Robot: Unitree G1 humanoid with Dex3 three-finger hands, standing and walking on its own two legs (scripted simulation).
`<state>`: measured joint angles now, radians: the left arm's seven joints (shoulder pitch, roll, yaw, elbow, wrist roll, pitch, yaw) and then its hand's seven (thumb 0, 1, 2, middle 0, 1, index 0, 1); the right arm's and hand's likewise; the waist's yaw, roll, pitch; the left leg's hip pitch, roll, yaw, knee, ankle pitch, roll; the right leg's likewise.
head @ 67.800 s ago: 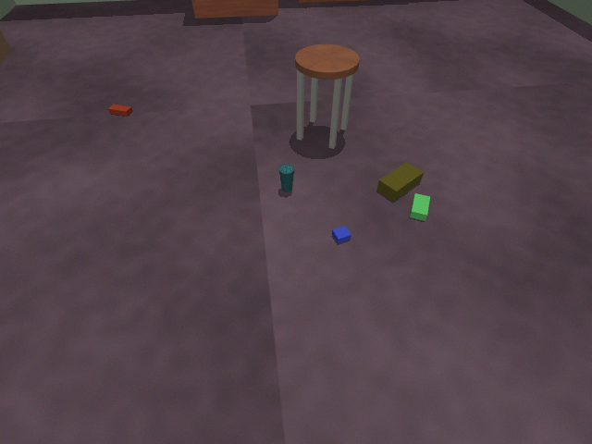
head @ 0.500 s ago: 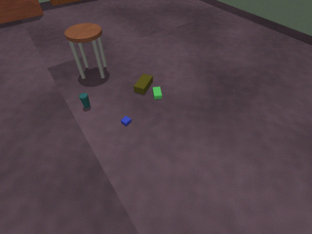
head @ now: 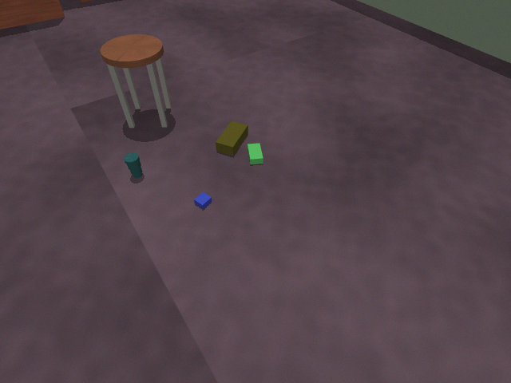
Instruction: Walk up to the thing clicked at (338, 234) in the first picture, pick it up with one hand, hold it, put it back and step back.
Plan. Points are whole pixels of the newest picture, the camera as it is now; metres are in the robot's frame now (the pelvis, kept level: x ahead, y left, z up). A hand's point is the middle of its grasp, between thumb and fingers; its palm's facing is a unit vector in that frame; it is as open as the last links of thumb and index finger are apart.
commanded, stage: step back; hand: left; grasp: from above
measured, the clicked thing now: (203, 200) +1.06 +0.26 -0.75
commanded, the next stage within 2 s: stand in 0.32 s
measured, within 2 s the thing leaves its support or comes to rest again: neither
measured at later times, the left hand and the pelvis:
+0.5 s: hand out of the picture +0.11 +0.25 -0.13, palm faces -0.04 -0.94 -0.34, open 7.4 cm; pelvis +0.01 +0.00 +0.02, yaw -1 degrees
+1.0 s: hand out of the picture +0.09 +0.25 -0.14, palm faces -0.05 -0.94 -0.34, open 7.4 cm; pelvis +0.01 +0.00 +0.02, yaw -1 degrees
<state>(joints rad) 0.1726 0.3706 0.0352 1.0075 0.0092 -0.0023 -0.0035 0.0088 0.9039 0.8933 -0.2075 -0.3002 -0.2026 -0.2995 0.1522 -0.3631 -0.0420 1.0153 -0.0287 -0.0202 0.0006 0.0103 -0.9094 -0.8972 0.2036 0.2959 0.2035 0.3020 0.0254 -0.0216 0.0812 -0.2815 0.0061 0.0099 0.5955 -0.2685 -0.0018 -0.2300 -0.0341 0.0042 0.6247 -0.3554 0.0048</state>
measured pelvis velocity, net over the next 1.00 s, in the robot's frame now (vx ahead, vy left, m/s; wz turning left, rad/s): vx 0.01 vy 0.00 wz -0.01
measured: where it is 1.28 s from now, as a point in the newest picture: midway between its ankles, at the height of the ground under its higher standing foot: outside the picture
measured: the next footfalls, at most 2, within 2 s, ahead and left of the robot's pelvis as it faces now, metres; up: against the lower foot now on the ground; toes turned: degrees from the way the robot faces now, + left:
none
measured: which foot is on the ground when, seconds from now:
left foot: down 0.00-1.00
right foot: down 0.00-1.00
